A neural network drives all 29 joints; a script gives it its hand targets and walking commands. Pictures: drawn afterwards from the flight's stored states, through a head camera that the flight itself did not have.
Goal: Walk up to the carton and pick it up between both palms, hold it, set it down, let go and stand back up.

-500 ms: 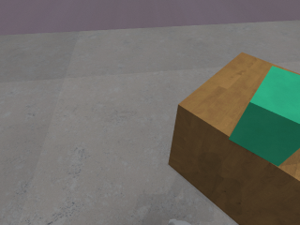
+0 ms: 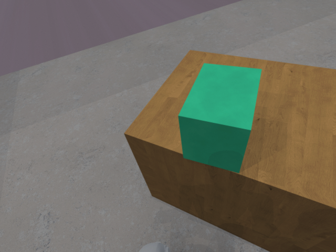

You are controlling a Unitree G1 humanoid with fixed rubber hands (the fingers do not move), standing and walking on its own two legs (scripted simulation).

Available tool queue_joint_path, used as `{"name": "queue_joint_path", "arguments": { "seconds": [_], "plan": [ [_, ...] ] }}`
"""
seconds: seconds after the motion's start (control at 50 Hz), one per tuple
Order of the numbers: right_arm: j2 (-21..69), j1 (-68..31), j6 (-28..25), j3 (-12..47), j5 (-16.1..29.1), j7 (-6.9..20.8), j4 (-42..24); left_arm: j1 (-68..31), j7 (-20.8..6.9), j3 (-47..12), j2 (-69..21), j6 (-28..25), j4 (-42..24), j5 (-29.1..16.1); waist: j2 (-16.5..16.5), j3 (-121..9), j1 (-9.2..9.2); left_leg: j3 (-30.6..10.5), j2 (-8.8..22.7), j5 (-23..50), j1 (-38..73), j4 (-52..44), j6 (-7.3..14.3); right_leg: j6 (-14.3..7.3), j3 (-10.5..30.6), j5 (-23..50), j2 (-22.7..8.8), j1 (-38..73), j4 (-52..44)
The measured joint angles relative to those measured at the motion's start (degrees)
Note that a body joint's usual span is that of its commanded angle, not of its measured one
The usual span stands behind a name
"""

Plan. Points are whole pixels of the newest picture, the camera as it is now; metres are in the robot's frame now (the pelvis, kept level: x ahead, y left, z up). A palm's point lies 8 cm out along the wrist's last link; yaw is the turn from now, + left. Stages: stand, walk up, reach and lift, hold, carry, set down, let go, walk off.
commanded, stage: walk up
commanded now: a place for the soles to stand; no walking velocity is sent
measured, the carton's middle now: (220, 115) +0.53 -0.13 -0.02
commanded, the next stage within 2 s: none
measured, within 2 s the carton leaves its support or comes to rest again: neither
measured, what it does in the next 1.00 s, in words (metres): walks ahead, turning right: left foot, then right foot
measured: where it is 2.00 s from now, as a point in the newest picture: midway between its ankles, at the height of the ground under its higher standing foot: outside the picture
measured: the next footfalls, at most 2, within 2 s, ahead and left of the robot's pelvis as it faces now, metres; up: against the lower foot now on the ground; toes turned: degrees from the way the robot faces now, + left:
left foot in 0.24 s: +0.24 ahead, +0.15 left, +0.00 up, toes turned +1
right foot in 0.58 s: +0.10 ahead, -0.11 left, +0.00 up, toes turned -18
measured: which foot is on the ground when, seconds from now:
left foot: up 0.00-0.22, down 0.24-0.60, up 0.62-0.84, down 0.86-1.00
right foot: down 0.00-0.28, up 0.30-0.56, down 0.58-1.00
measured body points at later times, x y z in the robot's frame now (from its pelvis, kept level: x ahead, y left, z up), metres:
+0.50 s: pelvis +0.12 +0.01 +0.00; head +0.19 +0.01 +0.44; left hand +0.29 +0.27 -0.12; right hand +0.21 -0.27 -0.10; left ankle +0.20 +0.15 -0.71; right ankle +0.09 -0.10 -0.65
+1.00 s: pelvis +0.12 +0.02 +0.01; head +0.15 +0.01 +0.45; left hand +0.35 +0.20 -0.10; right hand +0.15 -0.26 -0.10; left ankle +0.16 +0.12 -0.71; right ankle +0.12 -0.12 -0.71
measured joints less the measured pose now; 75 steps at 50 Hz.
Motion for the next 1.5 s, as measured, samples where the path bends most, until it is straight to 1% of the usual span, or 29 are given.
{"name": "queue_joint_path", "arguments": {
  "seconds": [0.04, 0.08, 0.16, 0.22, 0.24, 0.28, 0.3, 0.32, 0.38, 0.42, 0.48, 0.52, 0.56, 0.58, 0.6, 0.62, 0.64, 0.68, 0.74, 0.78, 0.84, 0.86, 0.88, 0.9, 0.92, 0.96, 1.06, 1.28, 1.5],
  "plan": [
    [0.7, -0.2, -0.1, 0.7, -0.1, 0.3, -0.8, 1.2, 0.6, 0.0, 0.1, -0.7, 0.2, 0.5, -0.5, -0.2, 0.91, 0.7, -0.8, 0.7, -1.6, -2.7, -0.1, -0.1, 0.1, -0.3, 0.0, 1.7, -1.6],
    [1.3, -0.6, 0.1, 1.1, -0.3, 0.6, -1.6, 2.5, 1.1, 0.0, 0.1, -1.3, 0.6, 0.9, -1.2, -0.5, 1.68, 0.1, -1.1, 3.0, -2.8, -5.3, -0.2, 0.0, 0.3, -0.7, 0.0, 3.4, -3.1],
    [2.2, -2.4, 0.3, 1.5, -0.5, 0.8, -2.6, 4.4, 1.7, -0.4, -0.5, -1.8, 1.0, 0.6, -2.3, -0.4, 2.87, -2.5, -0.6, 11.1, -3.1, -12.2, -0.6, 1.1, 1.5, -2.0, -0.2, 6.7, -5.3],
    [3.1, -3.9, -0.8, 1.6, -0.4, 0.5, -3.4, 5.0, 1.4, -1.0, -0.6, -1.2, 0.1, -0.5, -3.9, 0.2, 3.49, -2.6, -0.6, 16.5, 0.8, -21.5, -0.1, 2.2, 3.1, -4.9, -0.9, 7.6, -3.2],
    [3.4, -4.3, -1.3, 1.6, -0.4, 0.3, -3.8, 5.2, 1.2, -1.2, -0.5, -0.9, -0.4, -0.9, -4.6, 0.5, 3.57, -2.2, -1.0, 17.8, 3.0, -24.7, -0.4, 2.7, 3.9, -6.6, -1.2, 7.5, -1.3],
    [5.0, -6.0, -1.8, 1.6, -0.6, -0.2, -3.8, 3.9, 1.0, -1.1, 0.3, -0.3, -1.0, -1.8, -8.3, 2.5, 3.39, 0.3, -2.8, 14.7, 4.4, -23.4, -1.6, 2.9, 6.9, -8.4, -3.2, 6.0, 4.8],
    [5.4, -6.9, -1.8, 2.0, -0.5, -0.5, -4.3, 3.3, 1.0, -1.1, 0.5, 0.1, -1.8, -2.0, -9.3, 3.5, 3.38, 1.5, -2.7, 13.3, 4.7, -22.0, -1.6, 3.1, 8.6, -8.3, -2.6, 4.1, 10.2],
    [5.6, -7.7, -1.5, 2.3, -0.2, -0.7, -4.8, 2.7, 1.3, -1.1, 0.6, 0.6, -2.4, -2.0, -9.6, 4.2, 3.16, 2.3, -2.0, 12.1, 4.9, -20.6, -1.3, 3.4, 9.0, -10.4, -1.4, 1.8, 16.6],
    [6.5, -9.4, -0.2, 2.9, 0.7, -1.6, -5.6, 0.1, 2.1, -0.6, 1.8, 2.6, -3.5, -1.5, -10.3, 5.6, 1.37, 3.9, 0.3, 10.2, 6.2, -19.4, -0.8, 4.0, 6.0, -13.8, 0.7, -4.8, 32.6],
    [6.8, -9.5, 0.2, 3.1, 0.5, -2.2, -6.0, -2.2, 2.1, 0.4, 3.1, 3.2, -4.4, -1.6, -11.1, 6.3, 0.14, 4.9, 1.3, 10.3, 7.0, -20.2, -1.0, 4.1, 4.3, -13.9, 0.8, -7.7, 35.8],
    [6.1, -9.1, 0.3, 2.9, 0.0, -2.7, -5.7, -5.6, 1.3, 1.6, 4.2, 3.4, -6.6, -2.1, -11.6, 7.2, -0.66, 6.7, 2.8, 10.6, 7.9, -21.4, -1.5, 3.4, 3.3, -13.3, -0.2, -9.1, 29.5],
    [5.0, -8.9, 0.2, 2.6, -0.2, -3.0, -5.4, -7.6, 0.6, 2.0, 4.4, 3.1, -7.9, -2.4, -11.4, 7.8, -0.83, 8.2, 3.8, 10.5, 8.2, -21.5, -2.3, 2.7, 3.5, -12.0, -1.6, -8.3, 20.9],
    [3.5, -8.6, 0.5, 2.2, 0.0, -3.1, -5.3, -8.9, -0.2, 2.1, 4.2, 2.4, -8.8, -2.3, -10.5, 8.1, -1.12, 9.2, 5.2, 9.6, 7.9, -19.9, -3.2, 1.8, 3.8, -6.4, -2.6, -5.5, 9.3],
    [2.6, -8.7, 0.7, 2.1, 0.3, -3.0, -5.0, -9.5, -0.5, 2.1, 3.8, 1.8, -8.9, -2.2, -9.3, 8.4, -1.31, 9.1, 6.4, 8.6, 7.6, -18.2, -3.6, 1.3, 3.6, -0.6, -2.2, -4.1, 5.2],
    [1.5, -9.0, 1.1, 1.8, 0.7, -2.9, -4.4, -10.2, -0.7, 2.0, 2.9, 1.3, -8.5, -2.0, -6.9, 9.2, -2.03, 7.9, 8.3, 7.7, 7.2, -16.3, -3.6, 0.9, 2.4, 1.1, -0.6, -3.3, 4.7],
    [0.8, -9.0, 1.6, 1.5, 1.2, -2.7, -3.9, -10.6, -0.8, 1.7, 2.3, 1.0, -8.3, -1.7, -5.2, 9.3, -2.85, 6.1, 8.7, 6.1, 6.3, -14.1, -3.0, 0.6, 1.6, 0.7, 0.3, -3.1, 5.0],
    [0.5, -8.6, 2.3, 1.3, 1.8, -2.8, -3.5, -10.7, -0.8, 1.2, 1.9, 0.9, -8.3, -1.7, -4.6, 8.6, -3.29, 3.9, 7.2, 1.8, 5.2, -11.5, -2.7, 0.3, 1.5, -0.3, 0.4, -3.5, 5.5],
    [-0.1, -8.0, 3.8, 1.1, 2.4, -3.1, -2.7, -10.8, -0.5, 0.6, 1.1, 0.9, -8.4, -2.1, -4.1, 6.9, -2.79, 0.3, 3.3, -4.2, 3.9, -5.7, -2.5, 0.1, 2.5, -1.1, 0.4, -4.2, 5.5],
    [-0.5, -7.9, 4.0, 1.0, 2.7, -3.1, -1.3, -10.8, 0.7, 0.0, -0.2, 1.1, -9.2, -1.4, -3.0, 5.6, -1.81, -2.2, -0.7, -5.7, 3.9, -1.8, -2.5, 0.3, 3.7, 0.5, 0.9, -3.9, 3.0],
    [0.1, -7.5, 3.3, 1.2, 2.4, -3.0, -1.2, -10.9, 1.3, -0.3, -0.4, 1.2, -9.8, -1.1, -2.9, 5.0, -1.42, -2.0, -1.9, -5.7, 5.0, -4.5, -2.7, 0.5, 4.1, 1.3, 0.9, -4.0, 1.8],
    [1.6, -6.8, 2.4, 1.8, 2.1, -2.5, -1.7, -11.5, 1.7, -0.3, -0.4, 1.6, -10.4, -1.3, -3.7, 4.6, -0.97, -1.2, -2.5, -2.8, 9.1, -16.4, -2.9, 1.0, 4.3, 1.7, 0.7, -4.3, 1.6],
    [2.3, -6.9, 2.0, 2.0, 2.0, -2.3, -1.7, -11.9, 1.7, -0.2, -0.2, 1.7, -10.3, -1.5, -4.7, 4.9, -0.89, -0.9, -3.1, 2.9, 10.6, -20.6, -2.4, 1.3, 4.6, 1.4, 0.3, -4.4, 2.3],
    [3.6, -7.3, 1.7, 2.3, 1.9, -2.1, -1.3, -12.3, 1.6, -0.1, 0.3, 1.8, -9.7, -1.8, -6.9, 5.5, -0.52, 0.4, -4.3, 6.1, 12.0, -22.2, -1.7, 1.7, 5.9, 1.1, -0.7, -4.1, 3.0],
    [4.6, -7.3, 1.4, 2.8, 1.5, -1.9, -1.2, -12.3, 1.5, 0.1, 0.5, 1.9, -9.0, -2.3, -8.8, 5.6, -0.09, 1.6, -5.2, 7.1, 13.2, -23.5, -1.2, 1.9, 7.2, 1.1, -1.4, -3.8, 3.3],
    [5.1, -7.0, 1.3, 3.3, 1.5, -1.6, -1.4, -11.9, 1.5, 0.1, 0.4, 2.0, -8.4, -2.8, -9.5, 4.9, 0.05, 2.2, -5.2, 7.1, 13.6, -24.1, -0.9, 1.8, 7.8, 1.3, -1.3, -3.6, 2.7],
    [5.3, -6.5, 1.4, 3.6, 2.0, -1.0, -1.8, -11.2, 1.4, -0.2, -0.1, 2.4, -7.3, -2.9, -9.1, 3.4, -0.35, 2.0, -4.1, 6.4, 13.4, -23.8, -0.6, 1.6, 7.2, 2.3, -0.4, -2.7, 0.6],
    [5.3, -7.2, 1.6, 3.6, 2.9, -0.4, -2.3, -10.3, 0.0, -0.5, -0.2, 1.7, -4.5, -3.2, -9.2, 1.9, -0.71, 2.2, -2.5, 7.4, 14.8, -25.7, -1.2, 1.9, 7.2, 5.3, 0.9, -0.4, -3.9],
    [2.8, -6.8, 2.2, 1.9, 2.6, -0.2, -1.9, -7.1, -0.5, 0.6, 0.5, 0.6, -3.5, -2.9, -8.5, -0.2, -0.19, 4.4, -1.9, 9.6, 15.3, -28.4, -1.2, 1.8, 9.1, 8.1, 1.5, -0.9, -6.2],
    [2.0, -2.9, 1.8, 1.5, 2.0, -0.6, 0.1, -5.2, -0.7, 0.6, 0.1, 0.9, -4.0, -2.7, -6.9, -0.2, -1.16, 6.3, -2.4, 10.6, 14.1, -29.5, -0.4, 2.6, 11.6, 9.6, 1.5, -2.9, -7.1]
  ]
}}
